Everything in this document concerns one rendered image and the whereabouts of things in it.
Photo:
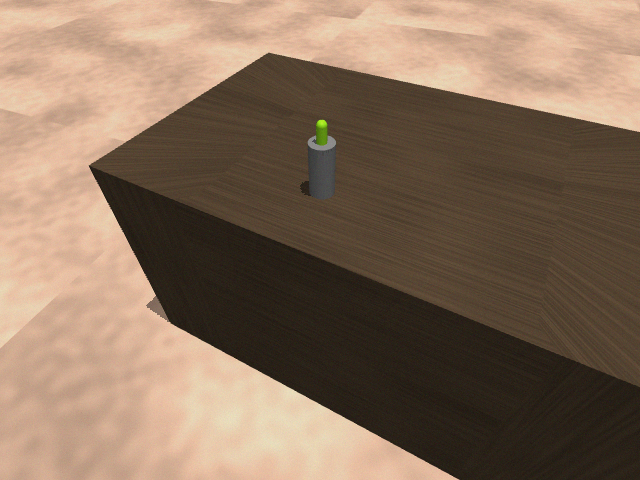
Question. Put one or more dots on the bottle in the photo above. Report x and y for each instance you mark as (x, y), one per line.
(321, 163)

